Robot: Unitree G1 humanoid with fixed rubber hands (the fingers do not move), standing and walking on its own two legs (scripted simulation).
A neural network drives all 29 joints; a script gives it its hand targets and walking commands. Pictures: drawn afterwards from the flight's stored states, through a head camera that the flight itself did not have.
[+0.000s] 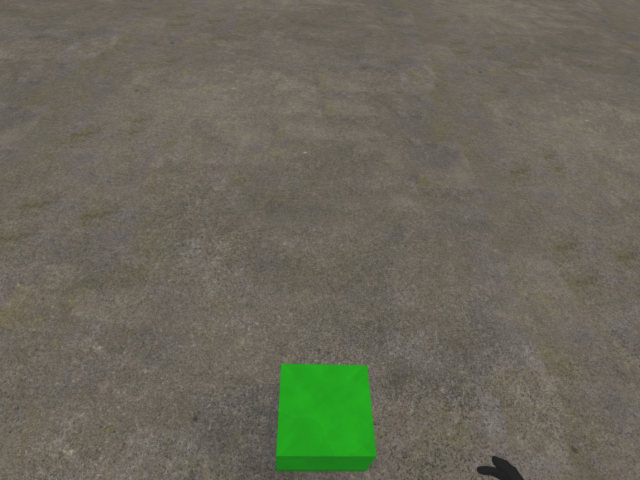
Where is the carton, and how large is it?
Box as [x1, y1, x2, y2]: [276, 364, 376, 470]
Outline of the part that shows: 281,364 276,470 365,470 376,456 366,365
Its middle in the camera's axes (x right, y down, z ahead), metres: +0.01 +0.51 +1.10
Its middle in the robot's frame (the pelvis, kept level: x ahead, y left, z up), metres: +0.43 -0.04 -0.68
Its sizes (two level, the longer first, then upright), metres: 0.253 0.240 0.169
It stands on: the floor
